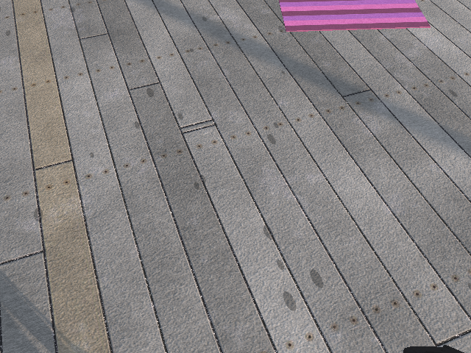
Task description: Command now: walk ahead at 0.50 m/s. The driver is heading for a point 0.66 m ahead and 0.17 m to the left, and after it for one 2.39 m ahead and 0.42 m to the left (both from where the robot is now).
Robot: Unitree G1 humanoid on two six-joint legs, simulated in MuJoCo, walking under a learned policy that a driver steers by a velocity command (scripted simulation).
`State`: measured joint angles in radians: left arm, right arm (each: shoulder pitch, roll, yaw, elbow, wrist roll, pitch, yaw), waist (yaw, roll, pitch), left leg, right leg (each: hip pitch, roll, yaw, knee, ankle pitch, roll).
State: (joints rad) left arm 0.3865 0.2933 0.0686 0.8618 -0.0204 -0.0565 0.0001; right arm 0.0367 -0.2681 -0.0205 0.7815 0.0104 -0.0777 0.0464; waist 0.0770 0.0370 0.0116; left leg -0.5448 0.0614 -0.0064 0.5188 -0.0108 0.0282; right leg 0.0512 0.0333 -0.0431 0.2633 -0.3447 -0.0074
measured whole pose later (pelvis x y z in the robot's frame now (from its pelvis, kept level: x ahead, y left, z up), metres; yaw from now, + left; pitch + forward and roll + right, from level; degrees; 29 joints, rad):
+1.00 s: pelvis +0.54 +0.00 +0.00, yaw +14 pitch +1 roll -3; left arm 0.28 0.27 0.07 0.91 0.00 -0.07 0.02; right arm 0.11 -0.27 -0.06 0.79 0.01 -0.02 0.04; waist 0.06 0.03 0.04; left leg -0.64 0.10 0.01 0.67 0.01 0.03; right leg 0.07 0.01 -0.25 0.23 -0.30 0.01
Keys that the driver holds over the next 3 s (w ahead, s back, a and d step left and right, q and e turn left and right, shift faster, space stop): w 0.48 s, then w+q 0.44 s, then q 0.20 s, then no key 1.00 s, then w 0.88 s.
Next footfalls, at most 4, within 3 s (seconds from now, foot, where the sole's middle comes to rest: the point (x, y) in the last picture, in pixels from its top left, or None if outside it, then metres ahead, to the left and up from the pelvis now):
0.04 left None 0.19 0.12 -0.77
0.58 right None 0.49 -0.12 -0.77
1.08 left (211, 266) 0.73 0.16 -0.77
1.52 right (284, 248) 0.81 -0.06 -0.77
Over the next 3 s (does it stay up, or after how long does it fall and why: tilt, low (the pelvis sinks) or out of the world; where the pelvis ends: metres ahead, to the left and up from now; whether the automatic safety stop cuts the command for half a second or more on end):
stays up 1.06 0.13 0.01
